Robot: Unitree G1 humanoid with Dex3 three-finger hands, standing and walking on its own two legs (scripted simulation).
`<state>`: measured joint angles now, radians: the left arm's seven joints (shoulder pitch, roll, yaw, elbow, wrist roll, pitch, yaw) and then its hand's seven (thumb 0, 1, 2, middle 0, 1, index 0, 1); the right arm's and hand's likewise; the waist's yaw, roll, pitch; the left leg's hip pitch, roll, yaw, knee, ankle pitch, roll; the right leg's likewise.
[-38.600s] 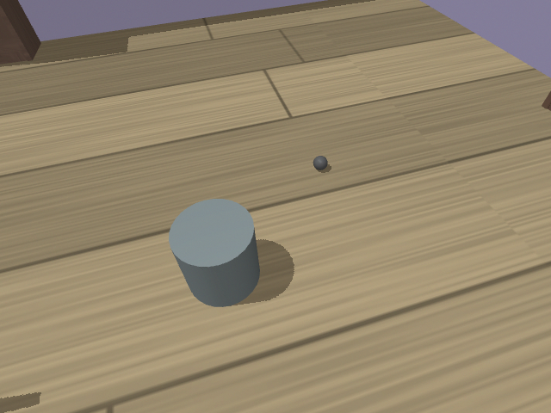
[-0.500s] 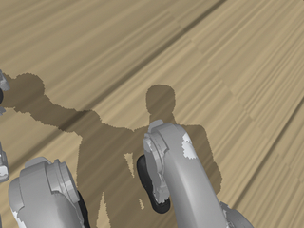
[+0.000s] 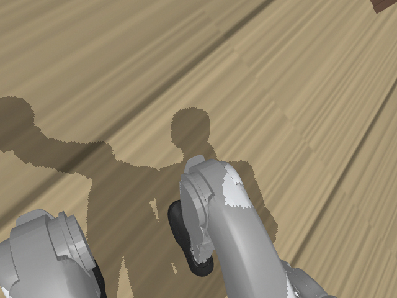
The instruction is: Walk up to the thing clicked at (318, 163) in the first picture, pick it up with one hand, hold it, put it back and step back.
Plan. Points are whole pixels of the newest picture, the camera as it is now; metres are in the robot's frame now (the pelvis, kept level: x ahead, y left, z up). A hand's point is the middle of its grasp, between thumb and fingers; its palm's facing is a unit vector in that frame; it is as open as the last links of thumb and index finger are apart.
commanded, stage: rest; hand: left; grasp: from above
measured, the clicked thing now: out of the picture +0.48 +0.31 -0.25
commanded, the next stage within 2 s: open in 0.54 s
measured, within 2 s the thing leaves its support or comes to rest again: rests again in 0.86 s
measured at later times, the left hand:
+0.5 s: hand out of the picture +0.47 +0.29 -0.25, palm faces -0.45 -0.14 -0.88, open 7.9 cm
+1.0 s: hand out of the picture +0.48 +0.29 -0.25, palm faces -0.43 -0.13 -0.89, open 11.6 cm
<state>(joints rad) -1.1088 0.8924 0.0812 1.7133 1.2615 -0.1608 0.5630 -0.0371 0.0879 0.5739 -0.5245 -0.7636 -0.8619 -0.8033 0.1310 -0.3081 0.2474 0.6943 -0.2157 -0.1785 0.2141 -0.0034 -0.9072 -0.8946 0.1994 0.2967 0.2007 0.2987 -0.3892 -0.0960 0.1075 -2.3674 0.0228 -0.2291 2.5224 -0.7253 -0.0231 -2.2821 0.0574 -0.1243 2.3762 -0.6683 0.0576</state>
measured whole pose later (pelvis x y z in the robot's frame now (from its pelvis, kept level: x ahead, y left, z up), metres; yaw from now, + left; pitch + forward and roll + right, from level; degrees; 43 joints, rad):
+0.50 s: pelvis +0.00 +0.00 +0.00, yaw -1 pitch +30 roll -13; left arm -1.13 0.95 0.07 1.75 1.25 -0.15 0.59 -0.04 0.11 0.55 -0.52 -0.74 -0.86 -0.79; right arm 0.12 -0.33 0.30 0.68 -0.23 -0.22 0.24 0.00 -0.91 -0.90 0.20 0.30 0.20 0.30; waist -0.42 -0.12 0.15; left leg -2.36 0.03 -0.25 2.54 -0.73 -0.02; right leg -2.27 0.07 -0.14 2.37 -0.66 0.07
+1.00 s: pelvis +0.00 +0.00 +0.00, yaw -2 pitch +29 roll -14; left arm -1.15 0.99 0.05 1.76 1.24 -0.15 0.60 -0.01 -0.15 0.70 -0.31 -0.87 -0.39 -0.85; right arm 0.11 -0.35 0.32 0.65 -0.23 -0.24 0.25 0.00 -0.90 -0.90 0.20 0.30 0.20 0.30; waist -0.42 -0.13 0.17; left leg -2.35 0.03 -0.26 2.54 -0.73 -0.01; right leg -2.25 0.07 -0.15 2.36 -0.65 0.07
